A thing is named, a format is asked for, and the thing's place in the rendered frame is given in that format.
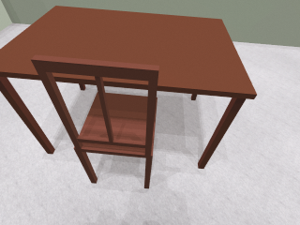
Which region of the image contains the table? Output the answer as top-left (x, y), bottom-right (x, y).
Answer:
top-left (0, 6), bottom-right (257, 169)

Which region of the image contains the chair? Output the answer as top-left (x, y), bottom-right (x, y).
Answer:
top-left (31, 54), bottom-right (159, 189)

